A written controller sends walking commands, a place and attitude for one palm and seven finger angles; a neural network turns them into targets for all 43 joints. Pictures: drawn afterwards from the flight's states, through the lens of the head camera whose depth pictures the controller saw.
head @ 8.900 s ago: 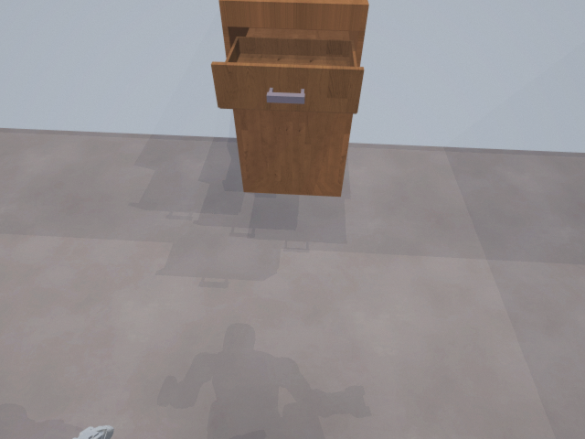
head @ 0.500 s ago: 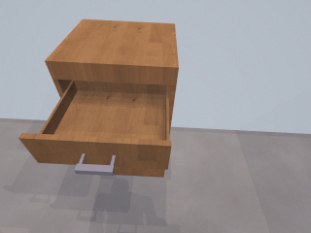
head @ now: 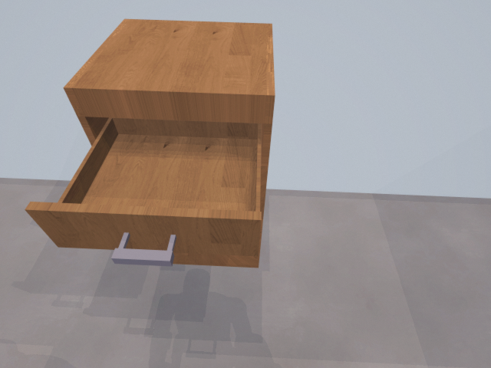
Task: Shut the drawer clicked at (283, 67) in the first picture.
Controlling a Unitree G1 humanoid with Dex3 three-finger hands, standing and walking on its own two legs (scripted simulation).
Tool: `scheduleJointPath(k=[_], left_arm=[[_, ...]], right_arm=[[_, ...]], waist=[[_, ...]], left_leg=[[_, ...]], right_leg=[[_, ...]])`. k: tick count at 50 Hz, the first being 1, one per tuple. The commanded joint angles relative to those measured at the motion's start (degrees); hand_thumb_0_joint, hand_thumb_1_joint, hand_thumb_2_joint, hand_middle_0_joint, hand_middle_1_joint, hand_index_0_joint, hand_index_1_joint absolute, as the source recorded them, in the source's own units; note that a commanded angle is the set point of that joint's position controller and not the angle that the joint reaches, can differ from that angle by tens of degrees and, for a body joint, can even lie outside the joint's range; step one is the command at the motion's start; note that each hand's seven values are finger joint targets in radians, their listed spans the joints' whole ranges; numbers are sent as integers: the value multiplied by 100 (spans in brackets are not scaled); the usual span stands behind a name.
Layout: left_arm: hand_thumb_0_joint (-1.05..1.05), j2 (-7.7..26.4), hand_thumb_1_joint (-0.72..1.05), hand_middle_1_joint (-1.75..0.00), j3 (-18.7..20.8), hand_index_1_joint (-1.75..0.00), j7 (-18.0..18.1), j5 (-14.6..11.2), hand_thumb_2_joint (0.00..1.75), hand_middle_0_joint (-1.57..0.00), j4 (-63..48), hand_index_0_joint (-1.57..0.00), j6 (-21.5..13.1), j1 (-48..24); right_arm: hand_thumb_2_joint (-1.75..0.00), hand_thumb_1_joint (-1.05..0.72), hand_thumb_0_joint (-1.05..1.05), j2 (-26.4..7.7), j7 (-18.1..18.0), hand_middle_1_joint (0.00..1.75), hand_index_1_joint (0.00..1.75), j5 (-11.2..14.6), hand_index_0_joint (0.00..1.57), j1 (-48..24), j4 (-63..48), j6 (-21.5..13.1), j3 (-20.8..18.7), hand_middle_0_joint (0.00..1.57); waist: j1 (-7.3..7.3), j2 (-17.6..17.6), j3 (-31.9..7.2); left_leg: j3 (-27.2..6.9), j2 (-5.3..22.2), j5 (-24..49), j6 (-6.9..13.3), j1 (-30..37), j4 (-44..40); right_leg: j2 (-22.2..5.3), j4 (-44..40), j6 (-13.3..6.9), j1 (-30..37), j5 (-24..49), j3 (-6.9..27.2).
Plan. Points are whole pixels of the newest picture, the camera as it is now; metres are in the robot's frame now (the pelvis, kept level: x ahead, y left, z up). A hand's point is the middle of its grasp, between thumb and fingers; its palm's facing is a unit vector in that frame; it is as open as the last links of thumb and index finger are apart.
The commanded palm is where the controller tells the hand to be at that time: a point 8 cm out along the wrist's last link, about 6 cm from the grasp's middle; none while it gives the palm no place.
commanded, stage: look again from close up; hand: left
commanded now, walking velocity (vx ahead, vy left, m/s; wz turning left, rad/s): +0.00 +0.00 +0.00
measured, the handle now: (146, 247) +0.34 +0.22 -0.05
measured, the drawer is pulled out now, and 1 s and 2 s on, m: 0.30 0.30 0.30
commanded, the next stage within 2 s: shuffle to correct the standing spot in 0.64 s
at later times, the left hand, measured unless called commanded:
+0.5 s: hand out of the picture -0.01 +0.16 -0.18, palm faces +0.04 -0.98 -0.17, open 7.4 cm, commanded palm none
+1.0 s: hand out of the picture -0.01 +0.17 -0.18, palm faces +0.06 -0.98 -0.17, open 7.4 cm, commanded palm none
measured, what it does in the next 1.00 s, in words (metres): stands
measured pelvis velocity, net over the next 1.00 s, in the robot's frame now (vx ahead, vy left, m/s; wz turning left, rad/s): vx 0.02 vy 0.00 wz -0.01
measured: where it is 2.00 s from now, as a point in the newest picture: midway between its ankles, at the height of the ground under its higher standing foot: outside the picture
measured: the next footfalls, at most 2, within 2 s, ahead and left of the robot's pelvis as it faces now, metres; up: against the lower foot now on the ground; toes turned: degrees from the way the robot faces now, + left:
none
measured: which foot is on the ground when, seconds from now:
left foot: down 0.00-1.00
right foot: down 0.00-1.00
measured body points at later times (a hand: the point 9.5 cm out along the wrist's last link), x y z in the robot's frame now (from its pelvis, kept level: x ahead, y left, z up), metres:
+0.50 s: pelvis +0.00 +0.00 +0.00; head -0.01 +0.00 +0.45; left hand -0.01 +0.22 -0.16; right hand -0.02 -0.20 -0.16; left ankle -0.03 +0.12 -0.74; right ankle +0.03 -0.14 -0.74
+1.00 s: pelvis +0.02 +0.00 -0.01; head +0.02 +0.00 +0.44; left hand -0.01 +0.22 -0.16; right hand -0.03 -0.20 -0.17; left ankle -0.03 +0.12 -0.74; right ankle +0.03 -0.14 -0.74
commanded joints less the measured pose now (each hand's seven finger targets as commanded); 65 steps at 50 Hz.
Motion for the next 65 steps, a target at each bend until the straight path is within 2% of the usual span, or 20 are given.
scheduleJointPath(k=[1,4,7,17,28,36,37,39,41,43,45,47,48,50,52,54,56,58,61,65], left_arm=[[0,562,90,-30,113,-30,59,25,90,-20,-183,-20,-105,290],[0,515,90,-30,111,-30,70,27,90,-20,-122,-20,-118,338],[0,478,90,-30,108,-30,74,32,90,-20,-92,-20,-107,360],[0,438,90,-30,111,-30,76,44,90,-20,-92,-20,-93,380],[0,403,90,-30,122,-30,73,45,90,-20,-113,-20,-109,448],[0,392,90,-30,123,-30,74,43,90,-20,-81,-20,-94,442],[0,414,90,-30,122,-30,74,44,90,-20,-76,-20,-91,426],[0,426,90,-30,133,-30,60,73,90,-20,-87,-20,-78,473],[0,442,90,-30,162,-30,29,108,90,-20,-148,-20,-50,444],[0,445,90,-30,191,-30,17,123,90,-20,-191,-20,-57,513],[0,444,90,-30,205,-30,0,113,90,-20,-202,-20,-77,589],[0,452,90,-30,216,-30,-2,104,90,-20,-219,-20,-111,649],[0,489,90,-30,225,-30,-1,104,90,-20,-213,-20,-126,652],[0,440,90,-30,203,-30,12,79,90,-20,-165,-20,-144,671],[0,375,90,-30,182,-30,54,68,90,-20,-108,-20,-186,686],[0,353,90,-30,157,-30,96,24,90,-20,-54,-20,-209,727],[0,456,90,-30,175,-30,122,-17,90,-20,-46,-20,-207,691],[0,532,90,-30,210,-30,143,-24,90,-20,-96,-20,-165,584],[0,521,90,-30,254,-30,147,-4,90,-20,-254,-20,-84,360],[0,507,90,-30,235,-30,122,8,90,-20,-315,-20,-19,204]], right_arm=[[-90,-90,0,-492,-36,30,30,20,20,340,-95,-135,-76,20],[-90,-90,0,-444,-47,30,30,23,20,385,-47,-154,-63,20],[-90,-90,0,-409,-57,30,30,27,20,351,-22,-146,-64,20],[-90,-90,0,-353,-56,30,30,23,20,354,-28,-135,-77,20],[-90,-90,0,-341,-62,30,30,26,20,378,-46,-168,-79,20],[-90,-90,0,-359,-80,30,30,28,20,398,-9,-184,-73,20],[-90,-90,0,-355,-78,30,30,34,20,394,-9,-180,-65,20],[-90,-90,0,-390,-58,30,30,7,20,476,12,-132,-83,20],[-90,-90,0,-471,-42,30,30,-24,20,521,-11,-81,-122,20],[-90,-90,0,-443,-23,30,30,-48,20,540,-42,-64,-132,20],[-90,-90,0,-386,-24,30,30,-42,20,586,-71,-82,-125,20],[-90,-90,0,-349,-27,30,30,-41,20,635,-83,-126,-115,20],[-90,-90,0,-309,-24,30,30,-36,20,663,-90,-142,-106,20],[-90,-90,0,-232,-58,30,30,-12,20,712,-70,-196,-57,20],[-90,-90,0,-284,-110,30,30,-3,20,807,6,-267,-40,20],[-90,-90,0,-339,-171,30,30,26,20,793,41,-290,-48,20],[-90,-90,0,-389,-219,30,30,58,20,735,-7,-268,-69,20],[-90,-90,0,-429,-231,30,30,76,20,628,-66,-207,-122,20],[-90,-90,0,-464,-234,30,30,67,20,496,-161,-163,-188,20],[-90,-90,0,-442,-201,30,30,49,20,291,-227,-132,-187,20]], waist=[[14,-31,265],[13,-7,218],[33,-34,402],[36,54,545],[46,-56,362],[57,116,369],[50,49,420],[48,26,483],[43,201,715],[81,87,826],[82,-15,831],[95,46,820],[90,-71,828],[52,-201,650],[25,-20,265],[30,50,-42],[34,141,-110],[23,68,-167],[24,155,-139],[29,240,-130]], left_leg=[[-344,321,420,181,-547,-647],[-343,328,602,180,-531,-625],[-339,329,517,175,-602,-652],[-355,326,205,178,-686,-739],[-348,340,515,210,-561,-695],[-367,385,638,220,-547,-755],[-372,376,566,214,-588,-765],[-371,337,-408,250,-613,-826],[-476,348,-1294,317,-820,-990],[-497,321,-1513,371,-974,-946],[-459,269,-1328,413,-929,-833],[-394,229,-1082,415,-890,-651],[-338,196,-922,407,-904,-538],[-240,196,83,384,-685,-416],[-234,330,1682,333,-289,-211],[-215,383,3150,269,-11,-49],[-204,393,3902,189,94,-35],[-192,437,3790,165,169,-84],[-240,549,3886,207,269,-139],[-283,554,3010,257,141,-320]], right_leg=[[-269,-532,-303,84,152,357],[-280,-463,-316,159,418,340],[-265,-496,-308,86,360,351],[-224,-578,-300,-73,-12,390],[-241,-504,-293,36,332,344],[-217,-429,-284,99,485,306],[-220,-435,-284,84,427,308],[-175,-471,-326,-88,-620,319],[-86,-436,-354,-363,-1432,296],[-65,-415,-406,-479,-1719,371],[-64,-421,-474,-508,-1692,451],[-122,-391,-553,-523,-1588,570],[-153,-389,-585,-472,-1488,595],[-178,-235,-585,-295,-412,523],[-177,235,-498,-11,1493,287],[-236,371,-420,268,2827,264],[-322,419,-371,434,3667,289],[-368,477,-371,419,3649,303],[-293,471,-341,173,2809,320],[-219,222,-308,176,2030,361]])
